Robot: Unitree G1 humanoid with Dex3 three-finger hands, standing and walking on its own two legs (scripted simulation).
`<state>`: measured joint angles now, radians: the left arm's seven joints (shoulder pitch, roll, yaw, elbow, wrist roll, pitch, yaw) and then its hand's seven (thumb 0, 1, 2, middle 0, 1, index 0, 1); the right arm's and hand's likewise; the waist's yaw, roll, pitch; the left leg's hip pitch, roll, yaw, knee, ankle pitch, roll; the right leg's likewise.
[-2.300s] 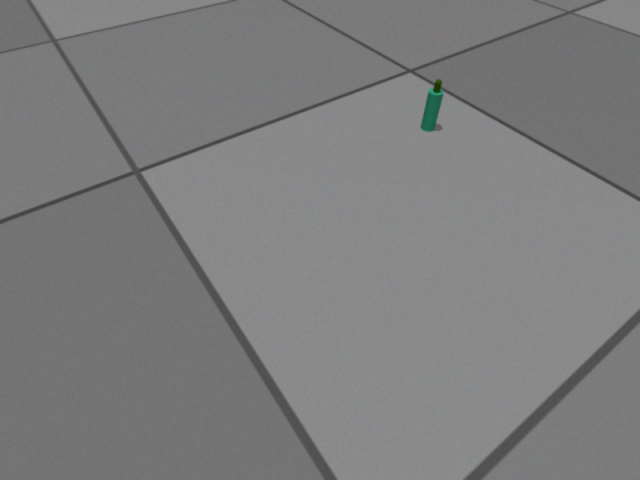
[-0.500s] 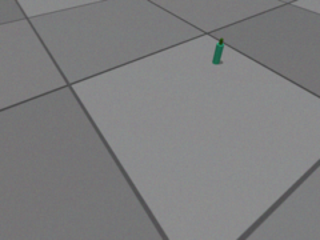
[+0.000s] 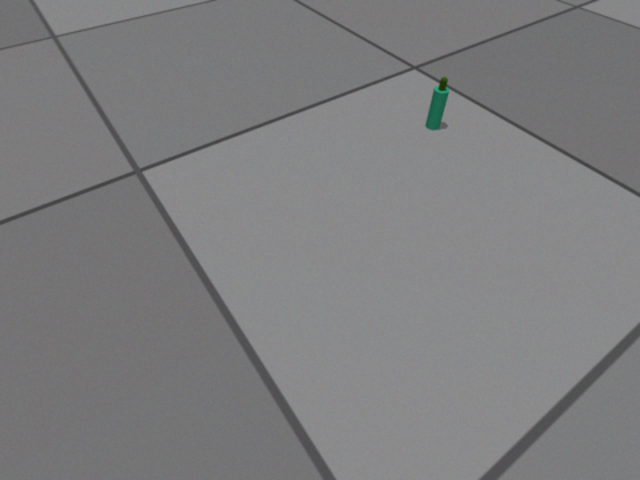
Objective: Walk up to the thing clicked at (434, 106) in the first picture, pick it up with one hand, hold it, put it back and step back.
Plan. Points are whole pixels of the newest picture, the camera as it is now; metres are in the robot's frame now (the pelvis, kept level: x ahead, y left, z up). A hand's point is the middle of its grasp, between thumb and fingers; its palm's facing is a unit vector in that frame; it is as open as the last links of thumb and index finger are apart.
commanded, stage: stand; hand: left
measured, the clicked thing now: (438, 103) +1.97 -0.58 -0.64
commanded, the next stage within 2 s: walk up in 0.12 s
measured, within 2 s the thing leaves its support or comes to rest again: neither
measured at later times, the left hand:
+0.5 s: hand (201, 421) +0.24 +0.19 -0.15, palm faces -0.16 -0.89 -0.43, open 7.4 cm
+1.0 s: hand (275, 290) +0.50 +0.11 -0.19, palm faces -0.36 -0.87 -0.33, open 7.4 cm
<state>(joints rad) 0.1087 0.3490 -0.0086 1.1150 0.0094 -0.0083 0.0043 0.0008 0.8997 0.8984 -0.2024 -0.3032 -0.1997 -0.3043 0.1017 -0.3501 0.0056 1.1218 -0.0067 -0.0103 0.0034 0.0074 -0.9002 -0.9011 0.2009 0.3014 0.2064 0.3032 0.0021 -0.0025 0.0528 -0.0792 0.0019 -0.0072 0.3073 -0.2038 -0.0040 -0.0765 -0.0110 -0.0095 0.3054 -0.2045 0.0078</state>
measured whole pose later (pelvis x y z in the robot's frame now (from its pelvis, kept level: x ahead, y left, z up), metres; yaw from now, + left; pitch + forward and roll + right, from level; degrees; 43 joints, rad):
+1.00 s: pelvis +0.36 -0.14 -0.03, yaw -20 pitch -2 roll -1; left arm 0.30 0.46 0.05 0.94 0.01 -0.04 -0.04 0.01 0.90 0.90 -0.20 -0.30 -0.20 -0.30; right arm 0.21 -0.40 -0.09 0.88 -0.03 -0.10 0.07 0.01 -0.90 -0.90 0.20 0.30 0.21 0.30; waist 0.00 -0.07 0.06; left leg -0.38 0.09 0.14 0.67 -0.24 0.03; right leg -0.27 0.03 0.10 1.10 -0.43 -0.05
